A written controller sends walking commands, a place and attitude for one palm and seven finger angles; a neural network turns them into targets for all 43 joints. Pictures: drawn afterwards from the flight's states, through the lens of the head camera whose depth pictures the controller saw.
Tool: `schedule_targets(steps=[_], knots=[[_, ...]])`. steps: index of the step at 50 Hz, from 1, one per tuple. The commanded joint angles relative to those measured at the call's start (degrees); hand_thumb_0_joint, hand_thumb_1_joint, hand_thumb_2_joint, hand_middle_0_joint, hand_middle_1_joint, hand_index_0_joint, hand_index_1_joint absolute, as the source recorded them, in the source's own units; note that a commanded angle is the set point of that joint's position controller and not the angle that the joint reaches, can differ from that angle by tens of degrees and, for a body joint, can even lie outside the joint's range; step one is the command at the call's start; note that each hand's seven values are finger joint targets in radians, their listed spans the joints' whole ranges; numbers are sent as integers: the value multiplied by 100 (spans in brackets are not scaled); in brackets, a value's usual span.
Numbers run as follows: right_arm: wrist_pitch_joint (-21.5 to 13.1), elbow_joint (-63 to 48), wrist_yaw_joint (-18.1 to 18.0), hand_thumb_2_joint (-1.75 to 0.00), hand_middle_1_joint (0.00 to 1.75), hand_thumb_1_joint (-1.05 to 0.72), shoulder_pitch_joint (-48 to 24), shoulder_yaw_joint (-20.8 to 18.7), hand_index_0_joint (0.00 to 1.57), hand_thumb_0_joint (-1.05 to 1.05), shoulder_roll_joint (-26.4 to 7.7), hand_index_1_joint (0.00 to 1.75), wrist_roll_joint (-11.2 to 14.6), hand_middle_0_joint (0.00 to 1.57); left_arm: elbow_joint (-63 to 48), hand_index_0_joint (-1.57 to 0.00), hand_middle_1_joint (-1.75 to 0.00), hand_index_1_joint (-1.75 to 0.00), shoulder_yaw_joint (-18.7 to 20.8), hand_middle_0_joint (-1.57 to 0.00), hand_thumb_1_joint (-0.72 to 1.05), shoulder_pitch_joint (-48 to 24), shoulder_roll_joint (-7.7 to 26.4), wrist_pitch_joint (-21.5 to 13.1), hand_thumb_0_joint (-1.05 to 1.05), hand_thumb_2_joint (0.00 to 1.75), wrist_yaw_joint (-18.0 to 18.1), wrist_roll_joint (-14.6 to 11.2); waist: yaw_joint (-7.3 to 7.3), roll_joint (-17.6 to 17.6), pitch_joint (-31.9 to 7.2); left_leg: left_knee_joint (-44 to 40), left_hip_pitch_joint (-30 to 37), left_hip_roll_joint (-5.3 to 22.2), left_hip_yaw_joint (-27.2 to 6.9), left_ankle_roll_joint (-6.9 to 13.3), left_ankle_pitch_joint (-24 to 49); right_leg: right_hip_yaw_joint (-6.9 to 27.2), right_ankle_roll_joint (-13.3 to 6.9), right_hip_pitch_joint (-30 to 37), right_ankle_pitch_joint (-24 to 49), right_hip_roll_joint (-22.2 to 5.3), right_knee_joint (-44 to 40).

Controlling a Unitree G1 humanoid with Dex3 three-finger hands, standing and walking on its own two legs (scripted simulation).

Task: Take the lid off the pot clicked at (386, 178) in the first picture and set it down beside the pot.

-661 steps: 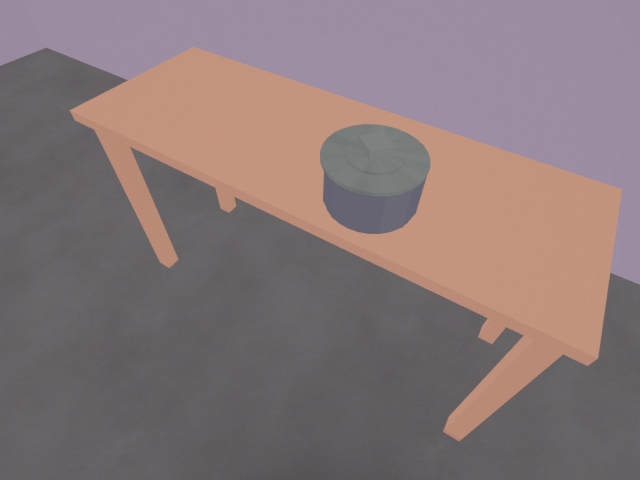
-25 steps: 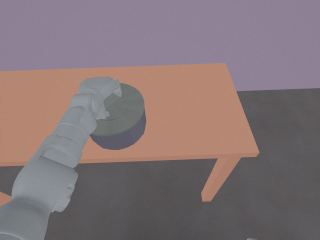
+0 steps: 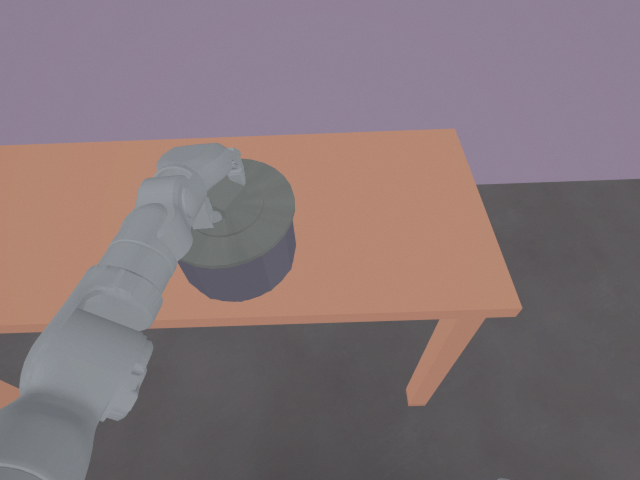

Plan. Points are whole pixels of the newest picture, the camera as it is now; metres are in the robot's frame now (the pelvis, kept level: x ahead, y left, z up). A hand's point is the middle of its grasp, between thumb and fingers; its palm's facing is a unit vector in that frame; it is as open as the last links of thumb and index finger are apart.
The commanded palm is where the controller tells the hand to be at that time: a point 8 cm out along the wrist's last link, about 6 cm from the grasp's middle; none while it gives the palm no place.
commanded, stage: lift the lid straight up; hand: left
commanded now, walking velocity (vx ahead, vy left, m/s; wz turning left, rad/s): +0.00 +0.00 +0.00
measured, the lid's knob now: (222, 196) +0.49 +0.14 +0.06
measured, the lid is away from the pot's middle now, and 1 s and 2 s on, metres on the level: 0.00 0.00 0.04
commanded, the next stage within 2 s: move the lid sideways beside the pot in 1.54 s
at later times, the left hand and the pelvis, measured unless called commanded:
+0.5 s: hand (189, 187) +0.45 +0.16 +0.13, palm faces -0.31 -0.06 -0.95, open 8.7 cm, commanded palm +0.46 +0.16 +0.20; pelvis -0.01 +0.00 +0.00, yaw +1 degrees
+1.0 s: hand (190, 155) +0.46 +0.15 +0.17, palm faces -0.27 -0.07 -0.96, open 8.7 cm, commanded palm +0.46 +0.15 +0.24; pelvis -0.01 +0.00 +0.00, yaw +1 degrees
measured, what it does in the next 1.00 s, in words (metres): stands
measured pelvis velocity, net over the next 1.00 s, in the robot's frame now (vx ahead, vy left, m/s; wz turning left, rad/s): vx -0.01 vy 0.00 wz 0.02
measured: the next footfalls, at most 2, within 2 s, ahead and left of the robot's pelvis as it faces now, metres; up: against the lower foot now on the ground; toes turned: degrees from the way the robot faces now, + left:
none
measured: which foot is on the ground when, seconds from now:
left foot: down 0.00-1.00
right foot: down 0.00-1.00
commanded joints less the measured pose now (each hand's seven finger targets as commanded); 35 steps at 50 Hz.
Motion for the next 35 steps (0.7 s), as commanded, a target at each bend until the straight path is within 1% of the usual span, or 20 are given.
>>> schedule_targets(steps=[1,2,3,6,7,9,10,12,14,15,16,20,23,24,27,29,31,33,34,35], knots=[[-143,-583,-57,-90,30,-90,-165,-184,20,0,-806,30,7,20,-1115,-69,-103,-96,571,-75,51,-3221,1430,74,0,112,284,81,-15,-434,-2274,39,2331,-180,-208,226,1706,-210,-225,-284,2625,289,-309],[-137,-595,-52,-90,30,-90,-170,-170,20,0,-821,30,16,20,-1148,-69,-103,-96,584,-75,51,-3271,1484,92,0,112,280,108,-5,-363,-2307,11,2330,-187,-231,207,1686,-217,-236,-268,2582,292,-304],[-143,-605,-42,-90,30,-90,-229,-174,20,0,-788,30,17,20,-1283,-69,-103,-96,356,-75,51,-3420,1219,114,0,112,242,94,-42,-264,-2271,15,2421,-174,-225,208,1697,-234,-236,-355,2553,287,-310],[-161,-704,-15,-90,30,-90,-298,-204,20,0,-777,30,-14,20,-1739,-69,-103,-96,479,-75,51,-3517,1388,71,0,112,167,89,-1,-33,-2668,82,2767,-195,-278,214,2010,-203,-247,-220,2738,277,-288],[-159,-686,-25,-90,30,-90,-264,-187,20,0,-789,30,-7,20,-1506,-69,-103,-96,605,-75,51,-3333,1512,84,0,112,147,77,19,-185,-2591,67,2691,-201,-294,212,1963,-212,-245,-191,2719,286,-305],[-165,-729,-23,-90,30,-90,-356,-192,20,0,-761,30,-4,20,-1672,-69,-103,-96,503,-75,51,-3411,1378,60,0,112,47,2,10,-343,-2614,92,2626,-208,-246,237,2008,-192,-229,-118,2882,258,-307],[-146,-701,-28,-90,30,-90,-314,-182,20,0,-800,30,-2,20,-1621,-69,-103,-96,634,-75,51,-3358,1571,71,0,112,44,-1,23,-442,-2562,50,2556,-218,-244,241,1909,-179,-211,-5,2923,255,-334],[-131,-662,-45,-90,30,-90,-351,-143,20,0,-813,30,32,20,-1412,-69,-103,-96,580,-75,51,-3374,1572,125,0,112,5,-13,11,-612,-2274,-15,2335,-231,-201,239,1667,-185,-191,-30,2832,248,-369],[-137,-707,-40,-90,30,-90,-431,-145,20,0,-790,30,34,20,-1603,-69,-103,-96,459,-75,51,-3605,1431,115,0,112,-50,-7,9,-478,-2298,-36,2417,-216,-236,230,1735,-212,-221,-104,2737,239,-362],[-147,-700,-26,-90,30,-90,-411,-163,20,0,-802,30,19,20,-1768,-69,-103,-96,447,-75,51,-3689,1442,106,0,112,-48,27,4,-210,-2403,-27,2628,-209,-258,220,1792,-204,-226,-174,2694,245,-359],[-153,-715,-17,-90,30,-90,-409,-160,20,0,-778,30,14,20,-1781,-69,-103,-96,378,-75,51,-3675,1354,112,0,112,-63,18,-5,-206,-2418,-30,2692,-215,-288,215,1792,-234,-228,-199,2607,260,-369],[-156,-689,-16,-90,30,-90,-416,-146,20,0,-812,30,14,20,-1734,-69,-103,-96,560,-75,51,-3726,1586,117,0,112,-123,-4,19,-296,-2421,-49,2694,-206,-304,214,1781,-225,-231,-155,2598,252,-380],[-150,-645,-15,-90,30,-90,-441,-118,20,0,-793,30,46,20,-1481,-69,-103,-96,291,-75,51,-3773,1278,190,0,112,-176,-43,-12,-349,-2173,-134,2554,-200,-321,198,1470,-277,-227,-299,2239,258,-426],[-169,-664,-23,-90,30,-90,-466,-123,20,0,-787,30,44,20,-1466,-69,-103,-96,280,-75,51,-3864,1249,208,0,112,-208,-57,-15,-468,-2192,-126,2492,-206,-299,216,1482,-259,-227,-264,2278,248,-446],[-209,-649,-34,-90,30,-90,-429,-112,20,0,-832,30,27,20,-1574,-69,-103,-96,545,-75,51,-4099,1667,205,0,112,-203,20,26,-304,-2452,-129,2684,-227,-352,212,1532,-235,-237,-172,2317,251,-424],[-244,-702,-36,-90,30,-90,-474,-118,20,0,-800,30,8,20,-1827,-69,-103,-96,499,-75,51,-4261,1611,161,0,112,-256,-6,50,-292,-2676,-89,2777,-236,-373,212,1774,-225,-245,-58,2554,237,-389],[-245,-666,-4,-90,30,-90,-441,-136,20,0,-800,30,-1,20,-1870,-69,-103,-96,378,-75,51,-4270,1439,158,0,112,-272,24,29,-114,-2623,-107,2967,-202,-430,176,1881,-289,-256,-235,2435,263,-365],[-227,-602,15,-90,30,-90,-388,-127,20,0,-819,30,19,20,-1386,-69,-103,-96,379,-75,51,-4010,1381,234,0,112,-290,-1,16,-311,-2244,-177,2747,-184,-431,166,1591,-321,-252,-372,2123,278,-442],[-232,-620,19,-90,30,-90,-426,-119,20,0,-810,30,30,20,-1193,-69,-103,-96,258,-75,51,-3924,1202,275,0,112,-334,-22,22,-480,-2149,-190,2583,-207,-407,181,1543,-317,-253,-373,2111,274,-464],[-209,-562,19,-90,30,-90,-389,-117,20,0,-853,30,35,20,-1122,-69,-103,-96,324,-75,51,-3992,1296,308,0,112,-331,-13,-3,-517,-2043,-232,2513,-179,-396,172,1344,-323,-239,-401,1957,269,-468]])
